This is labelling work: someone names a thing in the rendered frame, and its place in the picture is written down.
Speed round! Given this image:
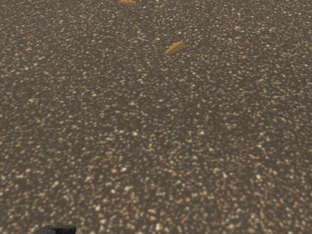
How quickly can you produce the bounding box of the left robot hand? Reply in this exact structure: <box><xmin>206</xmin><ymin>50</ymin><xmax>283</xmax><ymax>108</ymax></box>
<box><xmin>35</xmin><ymin>224</ymin><xmax>76</xmax><ymax>234</ymax></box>

